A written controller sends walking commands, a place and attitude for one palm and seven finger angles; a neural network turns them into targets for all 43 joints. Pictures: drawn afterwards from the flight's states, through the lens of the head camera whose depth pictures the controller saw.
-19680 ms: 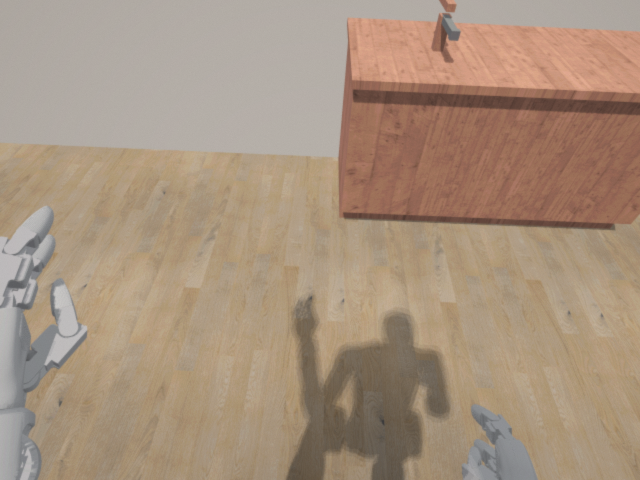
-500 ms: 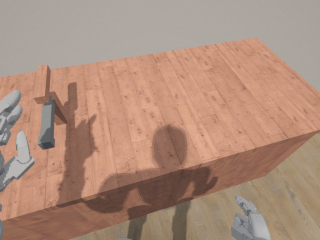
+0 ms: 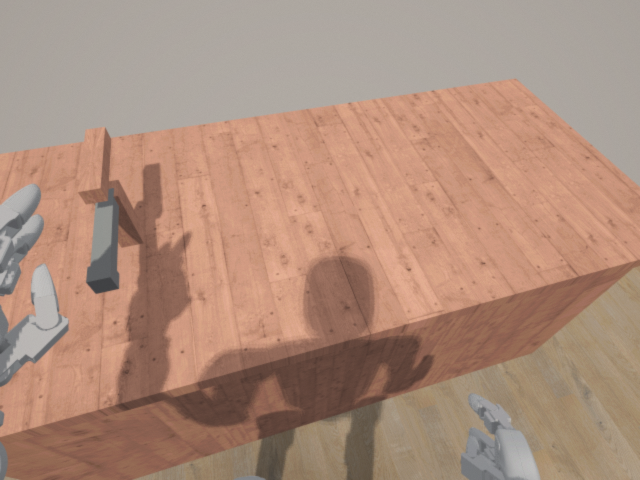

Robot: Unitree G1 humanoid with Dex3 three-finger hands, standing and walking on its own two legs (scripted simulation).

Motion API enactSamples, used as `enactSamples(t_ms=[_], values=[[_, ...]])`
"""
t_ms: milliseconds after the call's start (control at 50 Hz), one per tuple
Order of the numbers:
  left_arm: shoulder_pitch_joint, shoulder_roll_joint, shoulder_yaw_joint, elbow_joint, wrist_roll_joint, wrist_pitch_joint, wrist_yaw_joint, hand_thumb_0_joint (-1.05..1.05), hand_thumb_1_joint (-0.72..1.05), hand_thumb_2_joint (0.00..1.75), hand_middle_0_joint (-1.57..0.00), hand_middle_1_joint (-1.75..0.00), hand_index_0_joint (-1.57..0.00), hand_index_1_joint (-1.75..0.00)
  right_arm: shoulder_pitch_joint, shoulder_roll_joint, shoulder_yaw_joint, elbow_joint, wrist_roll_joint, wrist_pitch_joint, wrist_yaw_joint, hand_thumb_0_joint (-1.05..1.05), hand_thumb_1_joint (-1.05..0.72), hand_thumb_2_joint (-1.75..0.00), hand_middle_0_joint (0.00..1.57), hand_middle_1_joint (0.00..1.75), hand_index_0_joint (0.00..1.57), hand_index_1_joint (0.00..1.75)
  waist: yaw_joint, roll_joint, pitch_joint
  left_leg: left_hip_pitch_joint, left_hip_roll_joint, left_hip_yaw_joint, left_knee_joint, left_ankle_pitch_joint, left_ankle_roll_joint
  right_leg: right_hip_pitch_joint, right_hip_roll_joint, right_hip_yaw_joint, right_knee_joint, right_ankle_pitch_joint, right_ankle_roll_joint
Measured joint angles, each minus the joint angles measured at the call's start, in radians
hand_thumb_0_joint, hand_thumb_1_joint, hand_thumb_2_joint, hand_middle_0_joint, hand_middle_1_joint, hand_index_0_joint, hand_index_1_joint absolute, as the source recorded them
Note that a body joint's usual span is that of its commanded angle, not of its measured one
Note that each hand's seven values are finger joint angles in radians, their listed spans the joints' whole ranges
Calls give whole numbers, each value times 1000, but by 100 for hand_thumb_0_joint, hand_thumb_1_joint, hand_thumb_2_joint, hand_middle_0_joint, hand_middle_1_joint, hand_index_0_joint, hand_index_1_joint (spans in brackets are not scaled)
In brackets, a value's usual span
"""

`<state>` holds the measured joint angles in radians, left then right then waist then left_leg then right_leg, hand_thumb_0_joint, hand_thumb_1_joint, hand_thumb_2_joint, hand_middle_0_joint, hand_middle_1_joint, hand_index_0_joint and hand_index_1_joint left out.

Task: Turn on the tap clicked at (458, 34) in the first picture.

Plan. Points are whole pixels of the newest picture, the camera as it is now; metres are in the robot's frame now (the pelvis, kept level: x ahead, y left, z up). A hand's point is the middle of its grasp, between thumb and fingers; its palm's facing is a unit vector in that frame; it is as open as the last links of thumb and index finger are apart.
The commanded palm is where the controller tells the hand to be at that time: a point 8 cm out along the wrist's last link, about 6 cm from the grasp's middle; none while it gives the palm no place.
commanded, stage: shuffle to correct the standing spot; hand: left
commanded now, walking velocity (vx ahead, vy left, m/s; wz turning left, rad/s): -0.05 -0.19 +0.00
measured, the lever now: (103, 278) +0.34 +0.30 +0.04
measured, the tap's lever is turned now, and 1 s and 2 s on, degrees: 0 0 0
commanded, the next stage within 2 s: come to a stop and stand still in 0.02 s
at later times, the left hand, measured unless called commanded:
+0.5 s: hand (23, 332) +0.21 +0.27 +0.16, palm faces +0.25 -0.88 -0.40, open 7.4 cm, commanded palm +0.15 +0.32 +0.18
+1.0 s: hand out of the picture +0.22 +0.32 +0.18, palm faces +0.36 -0.85 -0.38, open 7.4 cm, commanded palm +0.16 +0.35 +0.18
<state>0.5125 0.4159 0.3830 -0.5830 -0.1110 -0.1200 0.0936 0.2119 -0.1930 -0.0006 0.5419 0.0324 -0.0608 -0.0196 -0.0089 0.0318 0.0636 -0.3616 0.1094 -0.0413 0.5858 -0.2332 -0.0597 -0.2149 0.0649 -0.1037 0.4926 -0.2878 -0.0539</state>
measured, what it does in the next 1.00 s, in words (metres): shifts its weight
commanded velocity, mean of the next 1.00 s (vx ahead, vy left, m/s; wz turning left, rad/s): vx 0.00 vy -0.02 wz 0.00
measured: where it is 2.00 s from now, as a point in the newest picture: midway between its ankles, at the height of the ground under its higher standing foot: outside the picture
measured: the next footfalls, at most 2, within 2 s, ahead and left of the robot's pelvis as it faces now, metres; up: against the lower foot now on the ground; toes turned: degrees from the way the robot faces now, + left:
none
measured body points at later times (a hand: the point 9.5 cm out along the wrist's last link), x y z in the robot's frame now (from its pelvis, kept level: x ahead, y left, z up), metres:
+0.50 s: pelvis -0.02 +0.04 +0.00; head +0.02 +0.07 +0.45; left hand +0.19 +0.32 +0.18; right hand +0.14 -0.20 -0.06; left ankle +0.04 +0.15 -0.73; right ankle -0.02 -0.09 -0.73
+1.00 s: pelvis +0.00 +0.07 +0.01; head +0.02 +0.10 +0.46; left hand +0.20 +0.36 +0.20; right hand +0.18 -0.14 -0.06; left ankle +0.04 +0.15 -0.73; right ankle -0.01 -0.09 -0.73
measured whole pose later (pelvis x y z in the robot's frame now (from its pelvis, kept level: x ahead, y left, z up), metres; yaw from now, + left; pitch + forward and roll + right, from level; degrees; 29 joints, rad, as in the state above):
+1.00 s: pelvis +0.00 +0.07 +0.01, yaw -1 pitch +0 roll -2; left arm 0.41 0.38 0.37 -0.49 -0.02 -0.24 0.09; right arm 0.20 -0.17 0.04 0.57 0.01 -0.16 -0.02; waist 0.02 -0.03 0.06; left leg -0.29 0.00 0.05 0.47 -0.18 0.05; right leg -0.15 -0.04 -0.05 0.37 -0.21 0.05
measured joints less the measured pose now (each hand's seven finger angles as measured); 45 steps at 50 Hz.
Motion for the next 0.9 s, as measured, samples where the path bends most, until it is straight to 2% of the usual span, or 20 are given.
enactSamples(t_ms=[160,200,240,300,380,420,460,580,680,780,900], values=[[-6,-10,-10,4,-3,6,5,1,89,90,-21,-30,-22,-30,-1,-2,0,10,1,3,-3,1,-90,-90,20,30,20,30,-5,-8,-1,0,-8,1,13,-8,4,-2,-9,0,20,-12,6],[-141,71,24,81,51,-29,-54,1,89,90,-21,-30,-22,-30,20,7,-19,40,-22,-51,-16,1,-90,-90,20,30,20,30,47,-26,12,-8,-9,11,22,6,25,-1,-9,2,10,-2,6],[-255,112,72,190,56,-77,-70,1,88,90,-22,-30,-22,-30,24,2,-15,56,-21,-73,-8,1,-90,-90,20,30,20,30,77,-50,20,0,-16,36,5,23,40,-14,-15,20,13,7,7],[-270,60,105,210,41,-78,-51,1,89,90,-21,-30,-22,-30,17,-24,-19,26,-17,-96,19,1,-90,-90,20,30,20,30,61,-61,40,31,-32,74,-41,22,26,-33,-39,52,46,2,32],[-146,-28,25,116,46,-93,-41,1,90,90,-20,-30,-21,-30,-3,-41,-30,3,-9,-112,30,1,-90,-90,20,30,20,30,20,-49,51,31,-46,94,-22,19,49,-33,-55,71,58,2,50],[-83,-38,-17,82,49,-105,-45,1,89,90,-20,-30,-21,-30,-3,-32,-27,6,-10,-110,21,1,-90,-90,20,30,20,30,3,-50,42,27,-49,91,-12,14,56,-25,-58,68,47,7,54],[-43,-25,-28,65,52,-116,-42,1,89,90,-21,-30,-21,-30,3,-18,-19,15,-13,-103,6,1,-90,-90,20,29,20,30,-3,-61,32,31,-55,89,-15,15,62,-16,-63,67,34,13,59],[-101,5,23,108,65,-138,-9,1,88,90,-22,-30,-22,-30,34,13,11,38,-18,-105,-15,1,-90,-90,20,29,20,30,29,-78,11,50,-82,91,-62,37,88,12,-86,65,-22,39,73],[-155,-38,24,135,79,-139,12,1,89,90,-21,-30,-21,-30,27,31,38,51,-21,-120,2,2,-90,-90,20,30,20,30,45,-68,-2,58,-99,92,-87,50,103,28,-101,63,-61,59,86],[-142,-72,-26,132,96,-123,6,1,89,90,-20,-30,-21,-30,3,46,55,47,-28,-118,12,1,-90,-90,21,30,21,30,41,-64,-7,65,-107,94,-105,56,111,41,-108,64,-91,72,92],[-117,-44,-26,112,94,-115,-1,1,89,90,-21,-30,-21,-30,-16,47,55,31,-31,-107,6,1,-90,-90,21,30,21,30,31,-66,-1,68,-108,90,-110,56,112,54,-108,60,-115,81,100]])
